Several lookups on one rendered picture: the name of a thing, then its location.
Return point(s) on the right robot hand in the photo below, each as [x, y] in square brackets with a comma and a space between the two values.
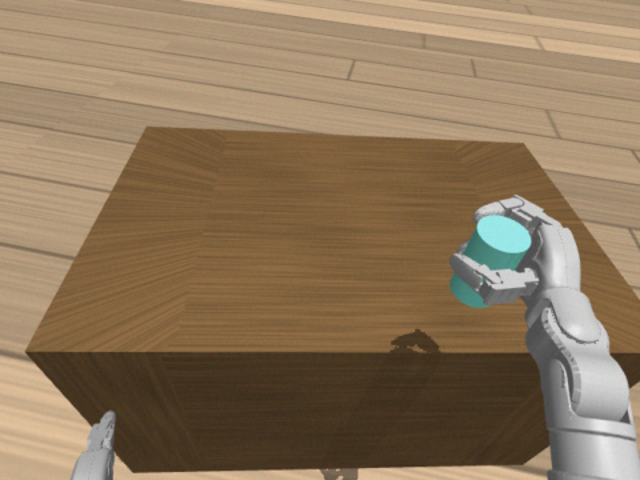
[552, 260]

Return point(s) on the right robot arm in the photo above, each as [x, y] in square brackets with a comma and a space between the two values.
[586, 393]

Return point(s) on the left robot hand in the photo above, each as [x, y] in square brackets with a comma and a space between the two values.
[97, 462]

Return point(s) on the can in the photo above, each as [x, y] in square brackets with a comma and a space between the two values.
[499, 243]

